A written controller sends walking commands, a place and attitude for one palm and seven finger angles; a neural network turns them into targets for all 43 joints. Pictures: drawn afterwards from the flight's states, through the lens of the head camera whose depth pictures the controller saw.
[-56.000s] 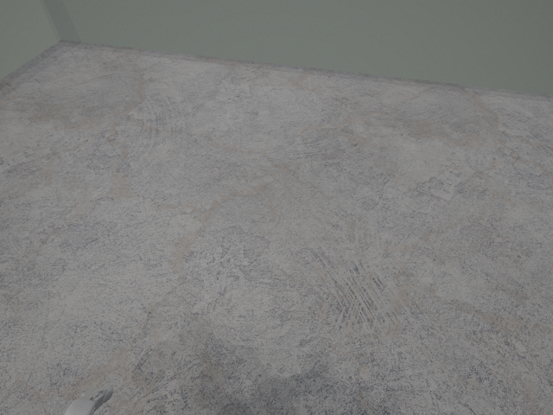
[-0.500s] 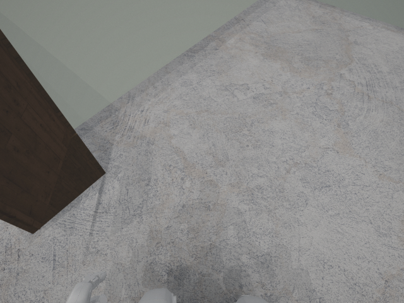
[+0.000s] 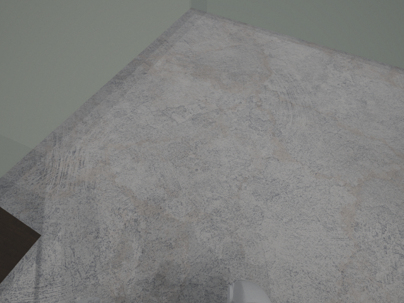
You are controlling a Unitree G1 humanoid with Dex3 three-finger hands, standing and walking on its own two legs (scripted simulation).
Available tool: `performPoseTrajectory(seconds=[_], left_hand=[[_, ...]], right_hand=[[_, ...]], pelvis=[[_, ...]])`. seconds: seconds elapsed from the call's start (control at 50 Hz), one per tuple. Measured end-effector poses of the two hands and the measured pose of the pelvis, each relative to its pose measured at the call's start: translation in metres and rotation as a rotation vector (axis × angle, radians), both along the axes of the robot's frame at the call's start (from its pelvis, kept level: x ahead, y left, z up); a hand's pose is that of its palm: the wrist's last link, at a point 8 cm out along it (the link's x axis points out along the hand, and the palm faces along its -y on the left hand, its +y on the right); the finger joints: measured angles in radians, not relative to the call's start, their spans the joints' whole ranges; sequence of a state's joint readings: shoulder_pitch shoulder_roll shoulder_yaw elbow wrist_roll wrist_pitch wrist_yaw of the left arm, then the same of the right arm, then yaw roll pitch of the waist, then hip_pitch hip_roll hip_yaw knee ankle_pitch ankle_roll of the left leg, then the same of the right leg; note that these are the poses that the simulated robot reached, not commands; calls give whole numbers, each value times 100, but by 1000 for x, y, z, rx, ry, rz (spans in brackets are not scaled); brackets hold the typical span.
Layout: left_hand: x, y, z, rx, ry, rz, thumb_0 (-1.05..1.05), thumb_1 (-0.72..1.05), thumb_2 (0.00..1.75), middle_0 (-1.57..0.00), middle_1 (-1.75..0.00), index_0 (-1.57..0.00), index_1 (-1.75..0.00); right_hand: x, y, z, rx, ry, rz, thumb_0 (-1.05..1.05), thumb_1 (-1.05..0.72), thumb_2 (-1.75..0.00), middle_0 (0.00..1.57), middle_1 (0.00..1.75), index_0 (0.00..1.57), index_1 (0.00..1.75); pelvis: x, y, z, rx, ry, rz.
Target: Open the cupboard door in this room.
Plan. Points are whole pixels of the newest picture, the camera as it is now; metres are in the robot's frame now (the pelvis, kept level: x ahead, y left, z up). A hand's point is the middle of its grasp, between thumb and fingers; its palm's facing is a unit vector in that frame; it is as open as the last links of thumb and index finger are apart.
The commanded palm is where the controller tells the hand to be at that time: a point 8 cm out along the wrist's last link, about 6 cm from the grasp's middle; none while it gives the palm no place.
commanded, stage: walk to a spot facing it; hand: left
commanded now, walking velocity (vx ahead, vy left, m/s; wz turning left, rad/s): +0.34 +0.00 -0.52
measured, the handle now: out of the picture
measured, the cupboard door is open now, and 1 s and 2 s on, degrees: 42 42 42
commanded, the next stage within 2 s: turn to face it in 1.04 s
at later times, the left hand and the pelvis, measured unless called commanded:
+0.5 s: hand (167, 218) +0.33 +0.10 -0.17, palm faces -0.19 -0.96 -0.22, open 7.1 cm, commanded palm none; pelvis +0.22 -0.08 +0.00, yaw -12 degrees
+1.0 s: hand (193, 143) +0.59 +0.05 -0.17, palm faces -0.31 -0.94 -0.16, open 7.4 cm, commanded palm none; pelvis +0.47 -0.10 +0.00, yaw -21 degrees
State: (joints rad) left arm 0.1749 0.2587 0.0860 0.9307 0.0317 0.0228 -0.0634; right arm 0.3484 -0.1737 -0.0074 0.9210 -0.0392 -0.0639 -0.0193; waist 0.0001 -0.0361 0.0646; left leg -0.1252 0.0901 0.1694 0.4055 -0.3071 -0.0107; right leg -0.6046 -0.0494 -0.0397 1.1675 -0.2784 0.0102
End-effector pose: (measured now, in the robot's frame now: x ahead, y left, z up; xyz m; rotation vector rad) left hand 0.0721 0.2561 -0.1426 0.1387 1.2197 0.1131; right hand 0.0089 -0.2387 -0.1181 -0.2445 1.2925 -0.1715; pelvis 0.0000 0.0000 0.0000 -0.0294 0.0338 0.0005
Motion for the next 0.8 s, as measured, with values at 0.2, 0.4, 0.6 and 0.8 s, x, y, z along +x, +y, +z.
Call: performPoseTrajectory(seconds=[0.2, 0.4, 0.6, 0.8], left_hand=[[203, -70, 0, -2, -147, -258, 0, 91, 90, -20, -30, -19, -30], [250, -118, 0, 20, -73, -264, 0, 91, 90, -20, -30, -19, -30], [270, -96, 1, 53, 80, -165, -1, 93, 90, -20, -30, -20, -30], [336, -91, -24, 23, 249, -181, 0, 91, 90, -20, -30, -19, -30]], right_hand=[[-59, 0, -20, 68, 307, -268, 1, -91, -90, 21, 30, 20, 30], [98, -55, -31, 81, 107, -314, 1, -91, -90, 20, 30, 20, 30], [308, -80, -16, 78, -163, -197, 1, -91, -90, 20, 30, 19, 30], [427, -78, -15, 22, -263, -201, 0, -91, -90, 20, 30, 20, 30]], pelvis=[[92, -28, -20, 15, -12, -120], [176, -68, -11, 31, -40, -186], [279, -76, -4, 22, -19, -228], [390, -69, -19, 28, -55, -293]])
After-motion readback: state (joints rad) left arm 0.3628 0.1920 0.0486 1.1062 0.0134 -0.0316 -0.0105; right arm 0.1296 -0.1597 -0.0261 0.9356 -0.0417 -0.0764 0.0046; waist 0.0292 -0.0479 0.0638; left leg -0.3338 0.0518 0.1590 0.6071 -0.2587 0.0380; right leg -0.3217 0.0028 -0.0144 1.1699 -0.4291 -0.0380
